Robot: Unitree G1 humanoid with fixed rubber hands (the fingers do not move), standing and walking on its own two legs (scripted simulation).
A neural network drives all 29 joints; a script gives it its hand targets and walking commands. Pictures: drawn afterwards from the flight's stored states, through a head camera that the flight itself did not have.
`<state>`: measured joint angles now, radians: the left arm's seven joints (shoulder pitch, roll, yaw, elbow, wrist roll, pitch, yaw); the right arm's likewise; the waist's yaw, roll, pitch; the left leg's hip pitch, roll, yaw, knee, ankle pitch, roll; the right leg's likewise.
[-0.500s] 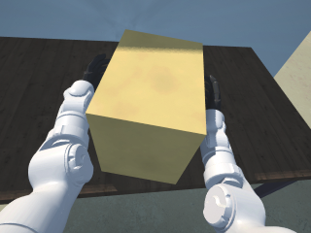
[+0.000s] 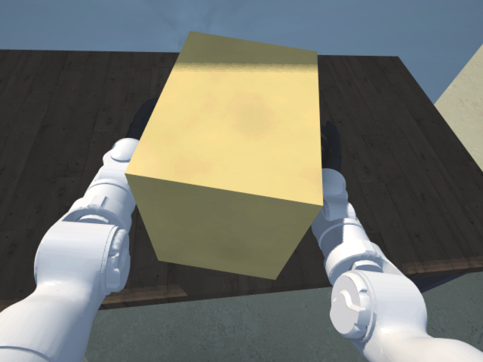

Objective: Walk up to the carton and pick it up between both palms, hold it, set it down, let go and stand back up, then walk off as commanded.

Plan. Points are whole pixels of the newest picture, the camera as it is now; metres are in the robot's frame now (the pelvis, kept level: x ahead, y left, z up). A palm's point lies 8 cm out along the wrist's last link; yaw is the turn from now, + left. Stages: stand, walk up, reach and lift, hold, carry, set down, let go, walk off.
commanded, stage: set down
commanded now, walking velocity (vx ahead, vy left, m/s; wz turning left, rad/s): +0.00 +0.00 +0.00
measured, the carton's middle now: (234, 160) +0.43 -0.01 +0.06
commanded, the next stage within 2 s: none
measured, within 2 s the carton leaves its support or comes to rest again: neither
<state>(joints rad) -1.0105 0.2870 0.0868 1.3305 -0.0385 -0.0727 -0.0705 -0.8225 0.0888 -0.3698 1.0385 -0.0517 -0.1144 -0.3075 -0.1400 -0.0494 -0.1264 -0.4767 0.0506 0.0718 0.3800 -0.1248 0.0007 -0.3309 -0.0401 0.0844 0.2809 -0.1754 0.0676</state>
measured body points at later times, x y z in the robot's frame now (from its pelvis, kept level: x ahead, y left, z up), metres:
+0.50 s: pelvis -0.01 +0.01 +0.00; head +0.04 +0.04 +0.44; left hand +0.47 +0.16 +0.08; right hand +0.37 -0.18 +0.04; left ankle +0.02 +0.12 -0.74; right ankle -0.04 -0.17 -0.74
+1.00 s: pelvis -0.03 +0.01 +0.00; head -0.01 +0.05 +0.45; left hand +0.41 +0.20 +0.08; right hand +0.30 -0.18 +0.06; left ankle +0.02 +0.12 -0.74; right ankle -0.04 -0.17 -0.74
